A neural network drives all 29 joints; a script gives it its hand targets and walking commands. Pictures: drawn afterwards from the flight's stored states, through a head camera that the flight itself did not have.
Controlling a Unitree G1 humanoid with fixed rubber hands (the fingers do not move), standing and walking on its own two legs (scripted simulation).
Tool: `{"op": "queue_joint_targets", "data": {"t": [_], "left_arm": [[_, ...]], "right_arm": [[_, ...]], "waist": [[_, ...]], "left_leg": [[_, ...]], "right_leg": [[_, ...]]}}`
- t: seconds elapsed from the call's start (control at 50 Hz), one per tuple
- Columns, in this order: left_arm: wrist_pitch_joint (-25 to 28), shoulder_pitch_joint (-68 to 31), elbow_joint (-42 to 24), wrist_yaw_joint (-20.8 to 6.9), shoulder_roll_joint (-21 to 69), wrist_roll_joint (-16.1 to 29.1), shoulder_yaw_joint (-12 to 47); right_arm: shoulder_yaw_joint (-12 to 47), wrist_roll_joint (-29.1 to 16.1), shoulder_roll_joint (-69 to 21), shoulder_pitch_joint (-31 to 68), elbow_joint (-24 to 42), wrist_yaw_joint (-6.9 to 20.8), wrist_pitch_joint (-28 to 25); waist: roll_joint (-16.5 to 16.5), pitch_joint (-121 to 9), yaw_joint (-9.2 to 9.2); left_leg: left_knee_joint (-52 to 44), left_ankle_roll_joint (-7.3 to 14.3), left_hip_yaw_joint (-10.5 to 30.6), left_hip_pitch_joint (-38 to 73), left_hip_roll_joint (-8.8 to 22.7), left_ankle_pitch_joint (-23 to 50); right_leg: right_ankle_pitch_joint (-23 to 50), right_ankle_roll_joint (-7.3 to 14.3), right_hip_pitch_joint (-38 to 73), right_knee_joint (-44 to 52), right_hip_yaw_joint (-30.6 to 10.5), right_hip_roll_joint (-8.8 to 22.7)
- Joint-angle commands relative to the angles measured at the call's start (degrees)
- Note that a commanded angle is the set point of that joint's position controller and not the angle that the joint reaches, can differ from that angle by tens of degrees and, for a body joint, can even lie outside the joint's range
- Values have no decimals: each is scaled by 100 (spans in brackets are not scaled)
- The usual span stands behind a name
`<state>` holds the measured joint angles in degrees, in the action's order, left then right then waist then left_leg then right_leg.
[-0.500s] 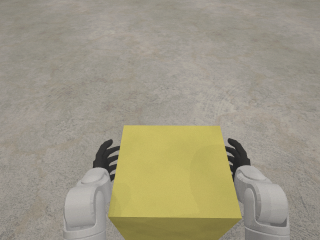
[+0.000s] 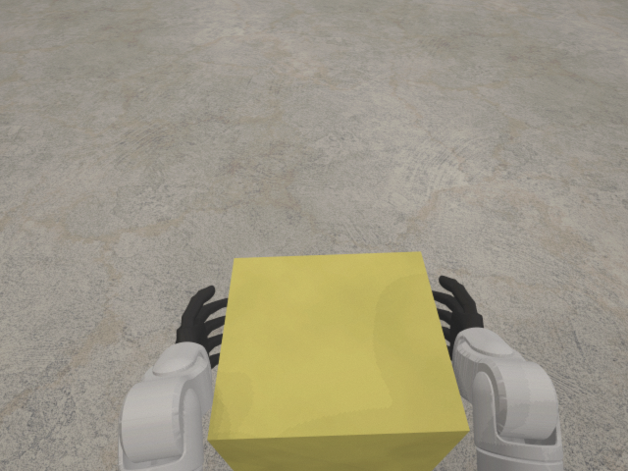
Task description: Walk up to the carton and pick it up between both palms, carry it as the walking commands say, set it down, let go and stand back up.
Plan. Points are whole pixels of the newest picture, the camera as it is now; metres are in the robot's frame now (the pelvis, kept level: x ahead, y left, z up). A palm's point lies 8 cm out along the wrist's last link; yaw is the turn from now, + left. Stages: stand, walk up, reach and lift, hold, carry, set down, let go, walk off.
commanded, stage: carry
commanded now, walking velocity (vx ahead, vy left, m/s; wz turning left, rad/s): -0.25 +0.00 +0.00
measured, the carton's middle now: (331, 383) +0.25 +0.01 +0.00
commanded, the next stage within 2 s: none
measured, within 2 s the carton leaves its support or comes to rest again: neither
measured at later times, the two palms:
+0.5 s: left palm out of the picture +0.09 +0.12 +0.09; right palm out of the picture +0.06 -0.18 +0.08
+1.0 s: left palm out of the picture -0.11 +0.20 +0.09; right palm out of the picture -0.10 -0.10 +0.10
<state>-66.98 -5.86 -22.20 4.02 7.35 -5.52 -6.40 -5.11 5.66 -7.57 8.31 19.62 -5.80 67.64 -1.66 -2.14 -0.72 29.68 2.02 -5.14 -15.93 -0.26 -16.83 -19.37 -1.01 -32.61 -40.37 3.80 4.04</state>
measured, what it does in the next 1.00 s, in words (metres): walks backwards: right foot, then left foot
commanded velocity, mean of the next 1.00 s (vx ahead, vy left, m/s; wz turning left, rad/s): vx -0.25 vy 0.00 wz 0.00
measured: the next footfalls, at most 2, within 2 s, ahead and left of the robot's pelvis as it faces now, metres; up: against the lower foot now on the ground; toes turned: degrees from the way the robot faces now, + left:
right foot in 0.34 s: -0.13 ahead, -0.11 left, +0.00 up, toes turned -7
left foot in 0.74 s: -0.28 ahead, +0.13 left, +0.00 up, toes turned +5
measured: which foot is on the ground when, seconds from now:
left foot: down 0.00-0.34, up 0.36-0.72, down 0.74-1.00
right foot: up 0.00-0.32, down 0.34-0.74, up 0.76-1.00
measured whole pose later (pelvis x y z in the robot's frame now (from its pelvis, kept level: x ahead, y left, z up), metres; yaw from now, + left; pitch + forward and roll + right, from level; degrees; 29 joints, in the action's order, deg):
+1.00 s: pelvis -0.37 +0.04 +0.01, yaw +0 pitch +5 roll -3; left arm -67.8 -8.2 -23.6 5.2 7.5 -5.1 -5.7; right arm -6.6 5.7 -7.6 8.7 22.1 -4.9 67.5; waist 0.0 -3.6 -1.5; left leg 28.4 2.5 -3.9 -23.4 2.6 -9.7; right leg -26.6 -2.6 -28.7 -58.7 2.4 -1.0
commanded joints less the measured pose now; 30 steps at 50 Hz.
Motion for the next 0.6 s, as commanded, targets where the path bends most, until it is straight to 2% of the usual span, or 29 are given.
{"op": "queue_joint_targets", "data": {"t": [0.0,0.04,0.08,0.12,0.16,0.24,0.26,0.28,0.3,0.32,0.34,0.36,0.38,0.4,0.42,0.46,0.52,0.58], "left_arm": [[0,-2854,-468,-1402,5187,2379,4441],[-34,-2821,-418,-1361,5126,2374,4433],[-83,-2711,-373,-1322,5030,2323,4448],[-139,-2661,-356,-1281,4944,2295,4459],[-196,-2600,-263,-1255,4892,2246,4403],[-246,-2381,46,-1273,4896,2157,4183],[-243,-2353,83,-1285,4916,2143,4129],[-237,-2278,136,-1300,4944,2122,4072],[-226,-2223,174,-1320,4965,2107,4039],[-217,-2226,186,-1345,4957,2115,4022],[-202,-2245,202,-1375,4907,2100,3977],[-147,-2175,318,-1392,5006,2054,3968],[-131,-2551,-19,-1423,5109,2186,4099],[-126,-2590,-110,-1429,5132,2189,4094],[-104,-2576,-165,-1418,5106,2156,4064],[-92,-2410,-58,-1387,4980,2044,3964],[-143,-2181,68,-1396,4895,1996,3878],[-181,-2146,119,-1406,4850,1991,3855]], "right_arm": [[4004,-2212,-5083,2401,693,1547,-46],[3835,-2129,-4853,2196,575,1540,-22],[3734,-2041,-4704,2025,463,1547,2],[3700,-2027,-4634,1994,446,1549,38],[3700,-2049,-4619,2017,417,1551,88],[3804,-2053,-4702,2099,324,1562,160],[3848,-2062,-4737,2131,344,1565,162],[3891,-2066,-4762,2168,358,1563,162],[3916,-2059,-4769,2155,342,1560,156],[3924,-2052,-4794,2186,335,1556,140],[3966,-2034,-4809,2219,366,1545,132],[4123,-2112,-4765,2588,575,1538,133],[4162,-2202,-5008,2707,557,1544,95],[4239,-2336,-5138,2838,562,1551,56],[4293,-2454,-5163,2948,614,1557,25],[4288,-2526,-5026,2949,606,1514,33],[4258,-2422,-4905,2708,493,1434,104],[4237,-2348,-4900,2581,437,1415,157]], "waist": [[664,-1358,88],[893,-1407,74],[1049,-1401,99],[1173,-1451,100],[1345,-1537,124],[1372,-1704,145],[1345,-1742,140],[1223,-1812,92],[1009,-1818,79],[609,-1782,101],[-401,-1799,106],[-1555,-1361,-3],[-1046,-1114,21],[-531,-1071,-2],[-263,-1032,5],[-472,-1086,36],[-689,-1270,17],[-957,-1400,1]], "left_leg": [[-742,938,1222,336,2089,3687],[-609,738,765,532,1651,3458],[-603,719,746,699,1480,3339],[-706,694,926,884,1456,2947],[-872,748,1242,935,1588,2601],[-1003,799,1585,873,1706,2426],[-982,775,1607,863,1696,2430],[-863,662,1496,772,1615,2338],[-751,424,1333,423,1468,2094],[-470,171,1199,-197,1259,1509],[62,-124,903,-1066,812,446],[1176,-327,127,-1616,234,-1093],[2475,-231,417,-1675,206,-1490],[3209,-200,748,-1605,63,-1237],[3678,-259,829,-1629,7,-886],[4078,-392,713,-1764,-32,-591],[3518,-427,468,-1776,-23,-886],[2249,-319,231,-1445,6,-1261]], "right_leg": [[-804,-36,-182,-2782,-545,-347],[-343,-112,-417,-3296,-471,-438],[-390,-198,-436,-3170,-358,-492],[-560,-214,-332,-2452,-214,-490],[-787,-189,-99,-1756,-70,-508],[-1031,27,726,23,134,-575],[-889,62,947,528,199,-598],[-420,69,1328,1263,309,-560],[156,80,1853,2041,260,-385],[239,134,2401,2386,-223,11],[603,409,2827,2493,-1449,1060],[2155,1108,2069,2455,-2210,2188],[3004,1218,1698,2324,-1833,2129],[2785,1117,1541,2255,-1414,1827],[2340,969,1439,2195,-980,1477],[2496,913,1671,1941,-591,1129],[2859,987,2179,1790,-820,1121],[2522,991,2449,1911,-1187,1245]]}}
